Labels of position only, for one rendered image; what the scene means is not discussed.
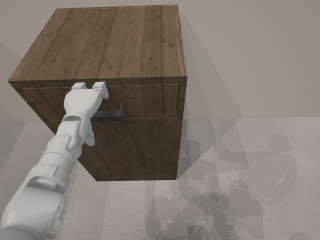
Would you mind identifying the left robot hand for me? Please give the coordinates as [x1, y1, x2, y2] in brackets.
[63, 81, 109, 146]

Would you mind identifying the robot left forearm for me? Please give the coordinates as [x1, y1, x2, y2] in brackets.
[0, 112, 91, 229]

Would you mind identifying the robot left upper arm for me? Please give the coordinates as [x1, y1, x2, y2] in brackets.
[0, 186, 67, 240]

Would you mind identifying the handle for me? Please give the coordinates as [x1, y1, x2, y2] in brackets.
[90, 103, 124, 122]

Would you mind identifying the cabinet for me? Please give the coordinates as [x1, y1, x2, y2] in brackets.
[8, 4, 188, 182]

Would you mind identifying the drawer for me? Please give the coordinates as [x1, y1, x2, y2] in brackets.
[23, 83, 178, 121]

